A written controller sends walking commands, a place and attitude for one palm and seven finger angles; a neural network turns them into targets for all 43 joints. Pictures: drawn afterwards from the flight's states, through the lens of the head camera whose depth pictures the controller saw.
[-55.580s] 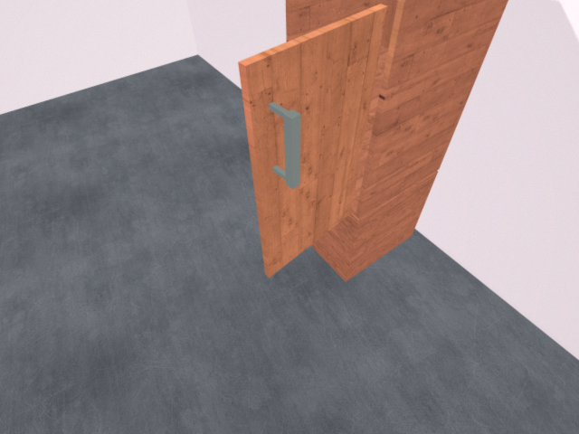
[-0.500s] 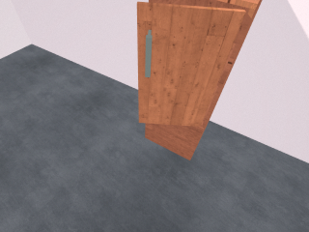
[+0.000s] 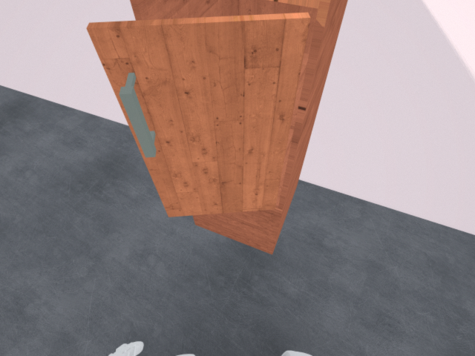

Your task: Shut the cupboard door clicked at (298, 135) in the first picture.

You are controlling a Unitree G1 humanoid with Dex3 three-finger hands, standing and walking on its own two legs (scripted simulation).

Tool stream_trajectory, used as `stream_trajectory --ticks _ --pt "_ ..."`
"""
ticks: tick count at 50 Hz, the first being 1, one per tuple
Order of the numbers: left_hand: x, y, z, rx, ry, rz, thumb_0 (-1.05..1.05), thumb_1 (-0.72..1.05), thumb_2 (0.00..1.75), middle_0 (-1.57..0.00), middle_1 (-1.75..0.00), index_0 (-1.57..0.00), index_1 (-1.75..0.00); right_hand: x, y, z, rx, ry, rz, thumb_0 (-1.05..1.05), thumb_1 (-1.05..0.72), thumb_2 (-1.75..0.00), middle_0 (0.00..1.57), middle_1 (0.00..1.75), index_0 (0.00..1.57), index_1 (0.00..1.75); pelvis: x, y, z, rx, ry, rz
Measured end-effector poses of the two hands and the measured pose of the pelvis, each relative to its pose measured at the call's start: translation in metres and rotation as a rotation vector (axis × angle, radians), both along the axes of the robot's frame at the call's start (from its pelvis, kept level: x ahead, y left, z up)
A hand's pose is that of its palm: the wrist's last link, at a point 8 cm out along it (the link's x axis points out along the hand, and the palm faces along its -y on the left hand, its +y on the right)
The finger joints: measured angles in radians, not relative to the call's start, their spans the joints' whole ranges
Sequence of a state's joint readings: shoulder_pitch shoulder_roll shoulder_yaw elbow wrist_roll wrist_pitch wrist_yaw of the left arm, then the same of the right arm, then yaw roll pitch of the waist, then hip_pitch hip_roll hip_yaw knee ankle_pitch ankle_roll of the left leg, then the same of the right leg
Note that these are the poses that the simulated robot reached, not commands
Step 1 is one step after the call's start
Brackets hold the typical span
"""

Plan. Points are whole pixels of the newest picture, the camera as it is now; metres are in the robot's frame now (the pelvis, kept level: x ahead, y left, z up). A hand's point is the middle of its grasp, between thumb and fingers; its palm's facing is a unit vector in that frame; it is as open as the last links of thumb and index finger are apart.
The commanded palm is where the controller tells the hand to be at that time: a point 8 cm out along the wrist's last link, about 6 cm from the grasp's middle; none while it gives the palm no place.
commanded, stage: come to a stop and stand still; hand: left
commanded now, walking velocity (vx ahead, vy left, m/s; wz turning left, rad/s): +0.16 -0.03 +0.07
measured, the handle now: (141, 118) +0.50 +0.19 +0.10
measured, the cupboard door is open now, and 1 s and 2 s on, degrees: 27 27 27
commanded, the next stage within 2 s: look again from close up in 1.08 s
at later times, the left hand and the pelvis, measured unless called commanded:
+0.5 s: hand out of the picture +0.09 +0.18 -0.16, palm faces +0.07 -0.96 -0.26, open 7.3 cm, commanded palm none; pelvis +0.07 -0.02 +0.00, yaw +1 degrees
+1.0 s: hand out of the picture +0.12 +0.24 -0.15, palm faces -0.07 -0.96 -0.27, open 7.4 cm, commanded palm none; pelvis +0.04 +0.04 +0.01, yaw -3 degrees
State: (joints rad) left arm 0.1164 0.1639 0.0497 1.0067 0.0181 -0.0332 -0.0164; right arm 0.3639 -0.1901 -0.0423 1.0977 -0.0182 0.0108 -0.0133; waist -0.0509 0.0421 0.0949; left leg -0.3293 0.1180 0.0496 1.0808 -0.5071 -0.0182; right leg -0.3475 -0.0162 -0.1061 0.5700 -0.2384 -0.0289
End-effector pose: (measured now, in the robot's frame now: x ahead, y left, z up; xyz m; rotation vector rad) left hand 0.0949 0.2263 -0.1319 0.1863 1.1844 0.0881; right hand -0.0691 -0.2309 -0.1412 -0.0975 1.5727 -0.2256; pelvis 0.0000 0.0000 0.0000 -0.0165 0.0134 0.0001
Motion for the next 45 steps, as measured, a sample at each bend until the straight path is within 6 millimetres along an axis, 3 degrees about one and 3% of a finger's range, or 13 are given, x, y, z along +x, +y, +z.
stream_trajectory --ticks 6,10,15,19,23,30,35,42,45 --pt "-0.005 -0.006 0.001 0.004 0.06 0.084 -0.01 0.94 0.9 -0.2 -0.3 -0.2 -0.3 0.126 -0.012 0.011 -0.019 -0.231 0.104 0.01 -0.91 -0.9 0.2 0.3 0.19 0.3 0.037 -0.01 0.01 -0.012 0.007 0.028" --pt "-0.006 -0.01 -0.011 -0.017 0.107 0.115 -0.01 0.93 0.9 -0.2 -0.3 -0.2 -0.3 0.193 -0.009 0.013 -0.037 -0.345 0.153 0.01 -0.92 -0.9 0.2 0.3 0.19 0.3 0.06 -0.009 0.004 -0.031 -0.011 0.02" --pt "-0.006 -0.013 -0.011 -0.018 0.156 0.148 0.0 0.92 0.9 -0.2 -0.3 -0.2 -0.3 0.244 -0.002 0.023 -0.029 -0.399 0.203 0.01 -0.92 -0.9 0.2 0.3 0.19 0.3 0.076 -0.011 0.008 0.006 -0.002 0.02" --pt "-0.008 -0.01 -0.005 0.01 0.167 0.152 0.0 0.92 0.9 -0.2 -0.3 -0.2 -0.3 0.265 -0.005 0.021 -0.017 -0.42 0.216 0.01 -0.91 -0.9 0.2 0.3 0.2 0.3 0.078 -0.014 0.008 0.016 0.009 0.019" --pt "-0.01 -0.004 0.0 0.05 0.169 0.142 0.0 0.91 0.9 -0.2 -0.3 -0.2 -0.3 0.268 -0.014 0.015 -0.017 -0.422 0.201 0.01 -0.91 -0.9 0.2 0.3 0.2 0.3 0.075 -0.017 0.005 0.018 0.012 0.016" --pt "-0.009 0.011 0.005 0.083 0.146 0.1 0.0 0.91 0.9 -0.2 -0.3 -0.2 -0.3 0.239 -0.019 0.016 -0.038 -0.382 0.143 0.01 -0.91 -0.9 0.2 0.3 0.19 0.3 0.07 -0.005 0.006 0.026 0.003 -0.021" --pt "0.007 0.033 0.0 0.09 0.082 0.05 0.0 0.9 0.9 -0.2 -0.3 -0.2 -0.3 0.213 -0.006 0.013 -0.056 -0.423 0.119 0.01 -0.91 -0.9 0.2 0.3 0.19 0.3 0.064 0.014 -0.003 0.012 -0.016 -0.032" --pt "0.028 0.051 0.014 0.091 -0.012 0.005 0.0 0.9 0.9 -0.2 -0.3 -0.2 -0.3 0.165 0.028 0.007 0.0 -0.356 0.115 0.01 -0.91 -0.9 0.2 0.3 0.19 0.3 0.05 0.031 0.003 0.007 -0.03 -0.045" --pt "0.029 0.055 0.017 0.088 -0.015 -0.021 0.0 0.9 0.9 -0.2 -0.3 -0.2 -0.3 0.149 0.033 0.008 0.0 -0.339 0.093 0.01 -0.93 -0.9 0.2 0.3 0.2 0.3 0.046 0.036 0.006 0.011 -0.026 -0.052"
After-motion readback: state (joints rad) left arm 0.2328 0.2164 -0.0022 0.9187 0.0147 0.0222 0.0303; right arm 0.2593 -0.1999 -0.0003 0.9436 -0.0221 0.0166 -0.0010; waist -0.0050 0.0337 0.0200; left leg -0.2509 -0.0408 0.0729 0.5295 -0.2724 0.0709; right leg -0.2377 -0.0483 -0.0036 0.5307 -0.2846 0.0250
